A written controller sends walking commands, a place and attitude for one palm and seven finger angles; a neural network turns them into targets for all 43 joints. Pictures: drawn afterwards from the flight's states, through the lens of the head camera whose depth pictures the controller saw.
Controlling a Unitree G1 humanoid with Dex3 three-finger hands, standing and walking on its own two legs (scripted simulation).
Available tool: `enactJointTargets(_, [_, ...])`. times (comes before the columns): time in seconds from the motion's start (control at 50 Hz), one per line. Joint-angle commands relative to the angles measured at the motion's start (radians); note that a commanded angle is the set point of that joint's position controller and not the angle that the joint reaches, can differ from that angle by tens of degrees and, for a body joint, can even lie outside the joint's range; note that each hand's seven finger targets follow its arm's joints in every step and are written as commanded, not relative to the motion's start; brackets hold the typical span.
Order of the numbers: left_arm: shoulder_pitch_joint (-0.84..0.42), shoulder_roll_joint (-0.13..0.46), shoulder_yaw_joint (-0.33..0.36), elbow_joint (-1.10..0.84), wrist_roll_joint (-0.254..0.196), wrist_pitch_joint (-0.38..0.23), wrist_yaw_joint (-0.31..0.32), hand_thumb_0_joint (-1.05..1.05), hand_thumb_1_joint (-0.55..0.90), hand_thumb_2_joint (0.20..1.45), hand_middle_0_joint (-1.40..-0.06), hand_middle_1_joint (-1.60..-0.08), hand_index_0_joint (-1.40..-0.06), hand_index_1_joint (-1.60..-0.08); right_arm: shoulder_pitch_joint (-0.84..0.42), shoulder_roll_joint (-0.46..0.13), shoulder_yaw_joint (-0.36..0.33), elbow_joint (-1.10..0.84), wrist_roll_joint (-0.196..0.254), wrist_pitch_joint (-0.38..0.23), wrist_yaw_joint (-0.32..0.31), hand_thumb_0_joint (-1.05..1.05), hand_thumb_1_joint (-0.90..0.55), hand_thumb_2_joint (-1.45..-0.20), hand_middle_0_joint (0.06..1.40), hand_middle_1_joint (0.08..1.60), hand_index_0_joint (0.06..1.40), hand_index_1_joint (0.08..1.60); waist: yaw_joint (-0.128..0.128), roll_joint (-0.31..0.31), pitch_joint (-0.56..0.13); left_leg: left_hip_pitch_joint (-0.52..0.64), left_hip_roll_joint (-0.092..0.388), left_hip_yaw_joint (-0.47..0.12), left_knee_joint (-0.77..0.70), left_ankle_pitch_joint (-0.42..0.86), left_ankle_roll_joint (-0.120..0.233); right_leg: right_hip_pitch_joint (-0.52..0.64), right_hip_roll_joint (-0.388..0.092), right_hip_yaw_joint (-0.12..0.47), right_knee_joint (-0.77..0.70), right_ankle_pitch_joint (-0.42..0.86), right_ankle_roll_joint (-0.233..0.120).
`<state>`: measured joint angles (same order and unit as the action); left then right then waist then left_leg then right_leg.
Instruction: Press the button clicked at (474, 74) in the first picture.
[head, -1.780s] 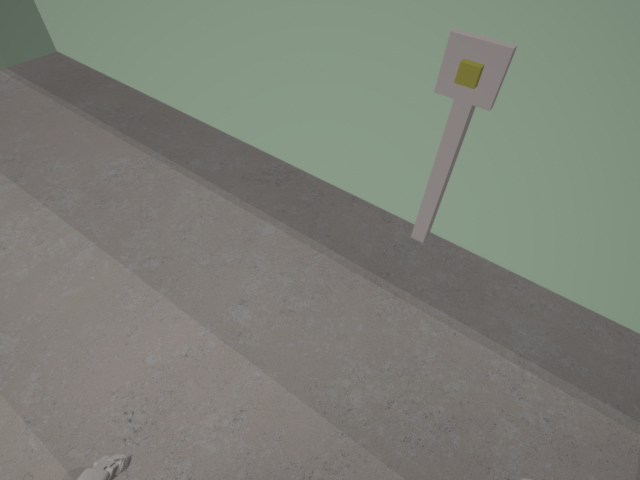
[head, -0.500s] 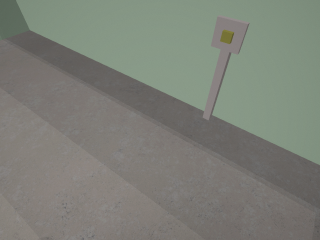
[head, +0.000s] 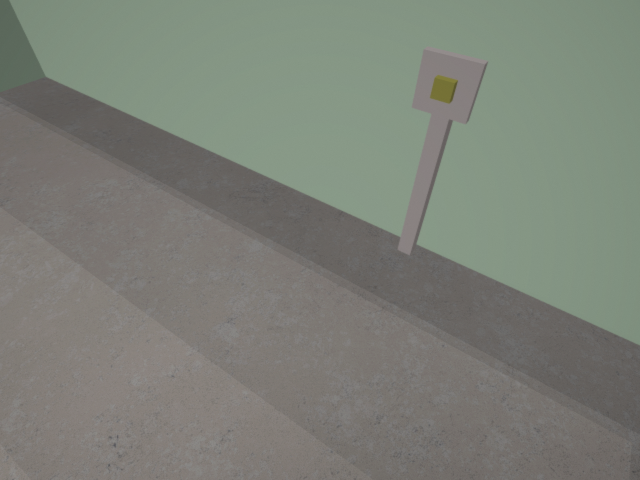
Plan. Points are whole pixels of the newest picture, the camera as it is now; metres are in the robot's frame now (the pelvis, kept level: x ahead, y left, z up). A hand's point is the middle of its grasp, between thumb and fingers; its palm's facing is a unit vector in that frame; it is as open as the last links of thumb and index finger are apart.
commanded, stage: walk to a spot facing it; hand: left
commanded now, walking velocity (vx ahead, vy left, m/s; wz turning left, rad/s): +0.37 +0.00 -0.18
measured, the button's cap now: (444, 88) +1.17 -0.29 -0.01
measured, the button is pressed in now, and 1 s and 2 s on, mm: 0 0 0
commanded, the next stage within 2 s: turn to face it in 0.68 s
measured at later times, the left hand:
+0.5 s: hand (229, 390) +0.31 +0.18 -0.19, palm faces -0.12 -0.98 -0.16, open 7.4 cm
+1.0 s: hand (251, 330) +0.42 +0.16 -0.18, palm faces -0.13 -0.98 -0.14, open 7.4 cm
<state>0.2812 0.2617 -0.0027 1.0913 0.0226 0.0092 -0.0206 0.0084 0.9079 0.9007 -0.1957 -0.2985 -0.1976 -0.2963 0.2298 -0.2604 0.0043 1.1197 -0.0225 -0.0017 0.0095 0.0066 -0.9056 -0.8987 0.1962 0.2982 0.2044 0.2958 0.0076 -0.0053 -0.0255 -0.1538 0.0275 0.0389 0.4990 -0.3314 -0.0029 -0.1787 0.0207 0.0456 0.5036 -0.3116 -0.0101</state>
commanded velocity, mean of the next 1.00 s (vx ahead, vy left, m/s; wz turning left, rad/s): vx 0.25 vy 0.00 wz -0.28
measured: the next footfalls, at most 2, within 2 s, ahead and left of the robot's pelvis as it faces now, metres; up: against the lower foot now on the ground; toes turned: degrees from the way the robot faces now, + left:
right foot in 0.54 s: +0.36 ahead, -0.07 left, +0.00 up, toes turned -15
left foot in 1.04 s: +0.56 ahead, +0.09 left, +0.00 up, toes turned -7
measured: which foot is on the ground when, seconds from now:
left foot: down 0.00-0.52, up 0.54-1.00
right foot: down 0.00-0.22, up 0.24-0.52, down 0.54-1.00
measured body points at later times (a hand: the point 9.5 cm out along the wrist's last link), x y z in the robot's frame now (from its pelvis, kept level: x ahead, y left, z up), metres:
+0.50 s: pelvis +0.19 +0.01 -0.03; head +0.24 +0.01 +0.42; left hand +0.31 +0.23 -0.18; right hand +0.02 -0.17 -0.15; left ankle -0.04 +0.12 -0.73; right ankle +0.31 -0.08 -0.72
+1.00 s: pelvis +0.41 +0.00 +0.00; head +0.44 +0.00 +0.45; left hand +0.43 +0.21 -0.16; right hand +0.48 -0.23 -0.15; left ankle +0.52 +0.10 -0.72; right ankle +0.32 -0.06 -0.74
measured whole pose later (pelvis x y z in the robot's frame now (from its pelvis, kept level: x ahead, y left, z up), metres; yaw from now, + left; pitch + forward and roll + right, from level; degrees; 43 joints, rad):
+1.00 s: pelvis +0.41 +0.00 +0.00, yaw -14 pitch +0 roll -1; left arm 0.36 0.12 0.03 1.06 0.02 -0.06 0.01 0.01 0.91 0.90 -0.20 -0.30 -0.20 -0.30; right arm 0.10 -0.13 -0.03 1.00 -0.01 -0.03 -0.01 0.00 -0.91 -0.90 0.19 0.30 0.20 0.30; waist 0.05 0.01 0.05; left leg -0.47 0.09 0.09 0.69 -0.22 -0.04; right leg -0.12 0.08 -0.03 0.46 -0.35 -0.07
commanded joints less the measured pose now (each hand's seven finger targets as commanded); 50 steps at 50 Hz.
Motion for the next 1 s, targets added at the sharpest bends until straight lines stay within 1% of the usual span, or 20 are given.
enactJointTargets(0.0, [0.052,0.132,0.045,-0.05,-0.002,-0.029,0.01,0.0,0.9,0.9,-0.2,-0.3,-0.2,-0.3,0.029,-0.137,-0.037,-0.06,0.005,-0.036,-0.014,0.0,-0.9,-0.9,0.2,0.3,0.2,0.3,0.003,-0.008,0.141,-0.108,0.094,-0.094,-0.043,-0.136,0.058,-0.089,-0.092,0.148,-0.075,-0.142,-0.083])
enactJointTargets(0.12, [0.182,0.141,0.077,-0.01,-0.003,-0.057,0.032,0.0,0.9,0.9,-0.2,-0.3,-0.2,-0.3,0.053,-0.046,-0.035,-0.079,0.013,-0.07,-0.024,0.0,-0.9,-0.9,0.2,0.3,0.2,0.3,0.007,-0.134,0.101,-0.234,0.019,0.067,0.205,-0.046,0.016,0.102,-0.235,0.331,-0.063,0.273,-0.189])
enactJointTargets(0.16, [0.153,0.123,0.08,-0.012,-0.005,-0.059,0.036,0.0,0.9,0.9,-0.2,-0.3,-0.2,-0.3,0.13,-0.035,-0.035,-0.052,0.014,-0.082,-0.031,0.0,-0.9,-0.9,0.2,0.3,0.2,0.3,-0.044,-0.087,0.077,-0.055,0.026,0.058,0.057,-0.022,0.029,0.017,-0.204,0.253,0.082,0.514,-0.178])
enactJointTargets(0.18, [0.068,0.084,0.073,-0.038,-0.01,-0.058,0.033,0.0,0.9,0.9,-0.2,-0.3,-0.2,-0.3,0.285,-0.063,-0.046,0.005,0.007,-0.089,-0.034,0.0,-0.9,-0.9,0.2,0.3,0.2,0.3,-0.124,0.073,0.036,0.232,0.104,-0.057,-0.08,0.196,0.076,-0.197,-0.078,0.084,0.351,0.542,-0.111])
enactJointTargets(0.2, [-0.052,0.009,0.055,-0.102,-0.016,-0.07,0.025,0.0,0.9,0.9,-0.2,-0.3,-0.2,-0.3,0.493,-0.151,-0.074,0.075,-0.003,-0.095,-0.043,0.0,-0.9,-0.9,0.2,0.3,0.2,0.3,-0.188,0.355,0.068,0.445,0.342,-0.36,-0.143,0.618,0.145,-0.555,0.039,-0.096,0.663,-0.01,-0.034])
enactJointTargets(0.22, [-0.132,0.019,0.054,-0.126,-0.007,-0.073,0.033,0.0,0.9,0.9,-0.2,-0.3,-0.2,-0.3,0.555,-0.102,-0.051,0.118,-0.007,-0.084,-0.055,0.0,-0.9,-0.9,0.2,0.3,0.2,0.3,-0.181,0.257,0.158,0.491,0.388,-0.373,-0.129,0.95,0.126,-0.712,0.018,-0.033,0.758,-0.238,-0.037])
enactJointTargets(0.26, [-0.155,-0.001,0.063,-0.125,-0.001,-0.064,0.022,0.0,0.9,0.9,-0.2,-0.3,-0.2,-0.3,0.49,-0.042,-0.035,0.081,-0.02,-0.083,-0.063,0.0,-0.9,-0.9,0.2,0.3,0.2,0.3,-0.148,0.119,0.207,0.442,0.355,-0.211,-0.095,0.955,0.103,-0.751,-0.052,-0.039,0.81,-0.173,-0.053])
enactJointTargets(0.32, [-0.189,-0.055,0.055,-0.157,-0.003,-0.04,-0.008,0.0,0.9,0.9,-0.2,-0.3,-0.2,-0.3,0.358,-0.015,-0.029,0.041,-0.012,-0.092,-0.063,0.0,-0.9,-0.9,0.2,0.3,0.2,0.3,-0.062,0.114,0.298,0.242,0.271,-0.057,-0.249,0.663,0.087,-0.682,-0.061,-0.123,0.693,-0.107,-0.048])
enactJointTargets(0.36, [-0.204,-0.084,0.041,-0.178,-0.007,-0.027,-0.019,0.0,0.9,0.9,-0.2,-0.3,-0.2,-0.3,0.307,-0.003,-0.024,0.024,-0.003,-0.098,-0.065,0.0,-0.9,-0.9,0.2,0.3,0.2,0.3,-0.021,0.143,0.317,0.135,0.199,0.066,-0.306,0.7,0.071,-0.538,-0.048,-0.203,0.476,0.002,-0.05])
enactJointTargets(0.42, [-0.055,-0.051,0.048,-0.139,-0.008,-0.027,-0.015,0.0,0.9,0.9,-0.2,-0.3,-0.2,-0.3,0.249,-0.066,-0.039,0.023,0.018,-0.097,-0.066,0.0,-0.9,-0.9,0.2,0.3,0.2,0.3,0.069,0.17,0.177,0.092,0.188,0.15,-0.183,1.1,0.087,-0.147,0.043,-0.277,0.291,0.152,-0.084])
enactJointTargets(0.46, [0.145,-0.003,0.066,-0.073,0.003,-0.033,-0.004,0.0,0.9,0.9,-0.2,-0.3,-0.2,-0.3,0.206,-0.105,-0.057,0.008,0.023,-0.096,-0.063,0.0,-0.9,-0.9,0.2,0.3,0.2,0.3,0.157,0.152,0.047,0.108,0.179,0.17,0.072,1.144,0.073,0.07,0.065,-0.264,0.201,0.22,-0.111])
enactJointTargets(0.48, [0.273,0.031,0.081,-0.027,0.009,-0.04,0.002,0.0,0.9,0.9,-0.2,-0.3,-0.2,-0.3,0.176,-0.113,-0.064,0.003,0.024,-0.099,-0.058,0.0,-0.9,-0.9,0.2,0.3,0.2,0.3,0.214,0.142,-0.012,0.042,0.163,0.168,0.289,1.017,0.055,0.237,0.041,-0.226,0.108,0.274,-0.134])
enactJointTargets(0.5, [0.355,0.105,0.096,-0.006,0.013,-0.049,0.014,0.0,0.9,0.9,-0.2,-0.3,-0.2,-0.3,0.193,-0.061,-0.06,-0.003,0.038,-0.099,-0.047,0.0,-0.9,-0.9,0.2,0.3,0.2,0.3,0.241,-0.025,-0.091,-0.112,0.094,0.145,0.623,0.464,0.033,0.397,-0.136,-0.014,0.039,0.387,-0.202])
enactJointTargets(0.52, [0.329,0.166,0.106,-0.019,0.004,-0.056,0.024,0.0,0.9,0.9,-0.2,-0.3,-0.2,-0.3,0.277,0.02,-0.056,-0.014,0.042,-0.1,-0.046,0.0,-0.9,-0.9,0.2,0.3,0.2,0.3,0.162,-0.198,-0.183,-0.297,-0.027,0.059,0.946,-0.199,0.015,0.462,-0.368,0.411,-0.036,0.468,-0.314])
enactJointTargets(0.54, [0.247,0.184,0.117,-0.059,-0.015,-0.054,0.029,0.0,0.9,0.9,-0.2,-0.3,-0.2,-0.3,0.24,0.011,-0.055,-0.044,0.041,-0.092,-0.044,0.0,-0.9,-0.9,0.2,0.3,0.2,0.3,0.141,-0.143,-0.144,-0.347,0.003,-0.039,1.035,-0.186,0.044,0.361,-0.428,0.522,-0.173,0.288,-0.365])
enactJointTargets(0.56, [0.159,0.147,0.111,-0.078,-0.018,-0.055,0.033,0.0,0.9,0.9,-0.2,-0.3,-0.2,-0.3,0.173,0.02,-0.06,-0.063,0.029,-0.082,-0.033,0.0,-0.9,-0.9,0.2,0.3,0.2,0.3,0.11,-0.063,0.003,-0.41,0.052,-0.056,1.039,-0.095,0.041,0.221,-0.405,0.471,-0.242,0.14,-0.293])
enactJointTargets(0.6, [0.013,0.069,0.081,-0.105,-0.014,-0.063,0.041,0.0,0.9,0.9,-0.2,-0.3,-0.2,-0.3,0.164,0.03,-0.054,-0.056,0.008,-0.063,-0.029,0.0,-0.9,-0.9,0.2,0.3,0.2,0.3,0.015,0.055,0.107,-0.364,0.12,-0.068,0.947,-0.012,0.027,-0.065,-0.357,0.336,-0.261,0.062,-0.185])
enactJointTargets(0.68, [-0.011,0.038,0.064,-0.089,-0.002,-0.082,0.035,0.0,0.9,0.9,-0.2,-0.3,-0.2,-0.3,0.218,0.076,-0.048,-0.051,-0.002,-0.017,-0.023,0.0,-0.9,-0.9,0.2,0.3,0.2,0.3,-0.065,0.014,0.115,-0.291,0.134,-0.021,0.732,0.043,-0.008,-0.253,-0.24,0.099,-0.302,0.168,-0.18])
enactJointTargets(0.9, [0.151,0.035,0.076,-0.058,0.001,-0.079,0.043,0.0,0.9,0.9,-0.2,-0.3,-0.2,-0.3,-0.092,0.067,-0.047,-0.17,0.008,-0.045,-0.018,0.0,-0.9,-0.9,0.2,0.3,0.2,0.3,0.028,-0.085,0.05,-0.371,0.059,0.062,0.253,0.088,-0.044,0.116,-0.209,0.077,-0.105,0.899,-0.161])
enactJointTargets(0.98, [0.116,0.031,0.087,-0.083,-0.01,-0.056,0.051,0.0,0.9,0.9,-0.2,-0.3,-0.2,-0.3,0.033,0.017,-0.057,-0.14,0.008,-0.051,-0.044,0.0,-0.9,-0.9,0.2,0.3,0.2,0.3,-0.036,-0.087,-0.058,-0.051,0.039,0.067,-0.036,0.314,-0.027,0.09,-0.158,0.073,0.096,0.862,-0.086])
